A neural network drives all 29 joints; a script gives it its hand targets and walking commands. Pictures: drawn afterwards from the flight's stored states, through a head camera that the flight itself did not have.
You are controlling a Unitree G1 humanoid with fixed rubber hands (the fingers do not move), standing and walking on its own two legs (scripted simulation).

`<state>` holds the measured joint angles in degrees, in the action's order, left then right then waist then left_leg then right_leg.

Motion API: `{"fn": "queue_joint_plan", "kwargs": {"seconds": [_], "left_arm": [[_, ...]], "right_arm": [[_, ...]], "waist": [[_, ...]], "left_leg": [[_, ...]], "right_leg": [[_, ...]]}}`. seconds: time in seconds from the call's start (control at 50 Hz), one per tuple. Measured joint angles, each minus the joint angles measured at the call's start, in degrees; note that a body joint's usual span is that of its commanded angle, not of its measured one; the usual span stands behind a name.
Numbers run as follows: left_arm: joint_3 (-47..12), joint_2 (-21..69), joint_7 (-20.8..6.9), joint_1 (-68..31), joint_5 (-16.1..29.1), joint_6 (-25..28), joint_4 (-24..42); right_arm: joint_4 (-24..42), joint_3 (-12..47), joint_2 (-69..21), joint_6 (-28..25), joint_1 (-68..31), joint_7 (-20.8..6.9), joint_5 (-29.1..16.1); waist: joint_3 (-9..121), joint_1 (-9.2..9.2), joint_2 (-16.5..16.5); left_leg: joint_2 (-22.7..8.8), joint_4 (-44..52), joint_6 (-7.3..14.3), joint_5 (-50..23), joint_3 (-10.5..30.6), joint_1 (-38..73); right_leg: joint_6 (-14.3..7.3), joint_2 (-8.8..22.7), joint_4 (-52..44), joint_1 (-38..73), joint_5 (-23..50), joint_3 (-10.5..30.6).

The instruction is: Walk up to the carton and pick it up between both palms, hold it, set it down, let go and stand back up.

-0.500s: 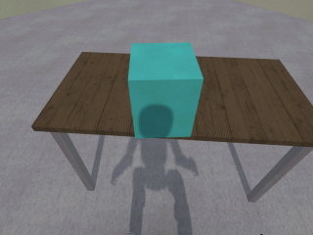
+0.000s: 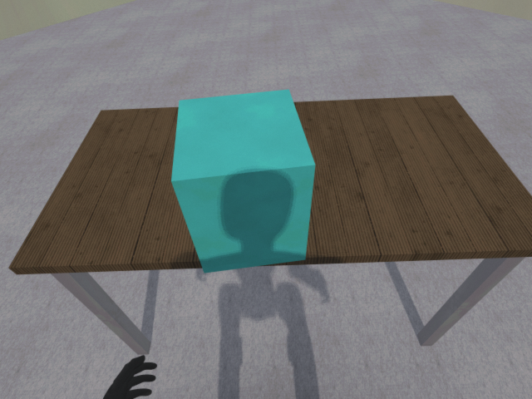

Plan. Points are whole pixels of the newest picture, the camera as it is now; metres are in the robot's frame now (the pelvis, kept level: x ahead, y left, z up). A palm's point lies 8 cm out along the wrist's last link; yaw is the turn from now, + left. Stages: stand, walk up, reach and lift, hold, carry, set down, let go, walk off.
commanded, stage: walk up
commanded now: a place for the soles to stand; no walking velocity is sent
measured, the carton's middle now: (245, 183) +0.50 +0.05 +0.04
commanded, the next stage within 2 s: none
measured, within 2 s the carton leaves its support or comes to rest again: neither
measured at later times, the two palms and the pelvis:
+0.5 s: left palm out of the picture +0.12 +0.25 -0.09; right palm out of the picture +0.12 -0.27 -0.08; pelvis +0.01 -0.01 +0.01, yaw +2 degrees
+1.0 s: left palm out of the picture +0.09 +0.28 -0.11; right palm out of the picture +0.11 -0.26 -0.08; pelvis +0.05 +0.00 +0.00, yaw +5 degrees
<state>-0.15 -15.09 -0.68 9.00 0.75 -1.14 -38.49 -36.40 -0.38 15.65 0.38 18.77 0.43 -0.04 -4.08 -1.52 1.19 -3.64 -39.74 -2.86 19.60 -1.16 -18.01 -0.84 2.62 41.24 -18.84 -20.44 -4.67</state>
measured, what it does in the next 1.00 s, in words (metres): lifts its right foot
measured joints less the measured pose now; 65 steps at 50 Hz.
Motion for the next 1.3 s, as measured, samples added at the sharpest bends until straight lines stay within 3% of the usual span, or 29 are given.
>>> {"fn": "queue_joint_plan", "kwargs": {"seconds": [0.66,0.76,0.82,0.86,0.92,0.98,1.04,1.08,1.14,1.16,1.18,1.24,1.3], "left_arm": [[0.0,-0.9,-1.3,2.9,-0.4,-0.4,-2.5],[1.1,-0.8,-1.5,5.8,-2.0,0.3,-2.3],[1.5,-1.2,-1.4,8.0,-2.4,0.4,-3.0],[1.9,-2.1,-1.5,9.8,-2.4,0.0,-3.7],[2.4,-2.5,-1.6,11.9,-2.6,-1.0,-4.1],[2.8,-2.5,-1.5,11.9,-2.9,-0.8,-3.4],[3.3,-2.2,-1.5,10.5,-3.0,-0.4,-1.9],[3.4,-1.7,-1.5,9.0,-2.7,-0.1,-0.8],[3.2,-1.0,-1.4,7.2,-2.4,1.1,1.0],[3.1,-0.5,-1.2,6.4,-2.5,1.5,1.0],[2.9,-0.1,-0.9,5.5,-2.5,1.6,0.9],[2.2,1.1,0.2,3.9,-1.8,1.0,1.3],[1.5,1.7,1.2,3.0,-1.8,0.3,1.9]], "right_arm": [[-0.9,-0.9,-0.3,-0.5,-1.6,-0.6,0.5],[-0.7,-2.2,-0.8,-0.6,1.5,-1.5,1.9],[-0.6,-2.9,-1.0,-1.2,3.9,-1.9,2.0],[-0.6,-3.0,-1.8,-2.2,4.7,-1.8,2.3],[-0.7,-2.9,-2.1,-2.6,5.4,-0.7,3.0],[-1.4,-2.9,-2.1,-2.4,6.1,0.3,3.3],[-2.1,-2.9,-1.6,-2.1,6.6,0.7,3.3],[-2.3,-2.9,-0.9,-1.7,6.5,0.6,3.1],[-2.1,-2.6,0.5,-0.7,5.5,0.3,2.1],[-2.1,-2.5,1.1,-0.4,4.7,0.2,1.7],[-2.2,-2.3,1.5,0.0,3.8,0.1,1.3],[-1.7,-2.0,1.9,2.0,1.9,0.5,0.7],[-1.6,-1.7,1.9,2.5,-0.1,0.8,0.7]], "waist": [[0.9,1.81,-1.1],[2.6,1.7,-1.3],[3.2,2.06,-1.3],[3.2,2.48,-3.1],[3.1,1.2,-3.9],[1.2,0.21,-4.5],[-0.7,-0.6,-4.8],[-1.8,-1.01,-4.4],[-3.1,-0.91,-3.3],[-3.8,-0.76,-2.1],[-4.4,-0.82,-0.7],[-4.2,-0.23,1.6],[-3.8,0.83,2.8]], "left_leg": [[0.2,5.7,-0.5,-3.0,3.1,2.5],[0.9,-0.1,3.5,6.0,2.9,0.9],[1.1,0.5,4.4,3.1,1.4,0.8],[2.2,1.5,3.2,-0.8,0.4,2.1],[2.3,0.4,3.2,2.0,0.1,2.5],[1.7,1.6,3.1,2.4,-0.3,4.7],[0.9,3.3,2.1,2.4,-0.7,6.9],[0.4,3.5,1.3,2.9,-0.8,7.8],[-0.8,-0.6,-0.2,5.9,-0.8,7.1],[-2.0,-3.3,-0.5,7.6,-0.4,6.4],[-2.8,-6.0,0.0,9.3,0.6,5.6],[-1.1,-14.3,1.2,15.9,3.5,1.9],[0.5,-16.5,1.4,16.4,3.2,-0.5]], "right_leg": [[-0.6,-0.2,-6.7,4.5,2.3,-3.4],[-1.3,0.6,-5.5,5.3,0.2,-4.7],[-0.7,1.4,-4.9,6.5,-1.1,-6.1],[-0.1,2.6,-1.8,5.9,-3.8,-4.7],[0.8,0.6,9.4,1.2,-10.5,-0.4],[1.8,-0.4,16.9,-3.6,-10.3,1.6],[2.4,0.1,15.5,-6.7,-7.8,2.3],[2.1,0.8,9.9,-7.2,-4.3,2.6],[0.9,0.8,-1.9,-4.8,8.4,2.7],[0.6,-0.2,-1.5,-4.7,10.5,2.1],[0.3,-1.0,0.3,-5.0,9.0,1.3],[-0.7,-1.7,3.0,-5.8,4.5,-0.1],[-0.8,-2.1,1.9,-5.7,4.7,-0.9]]}}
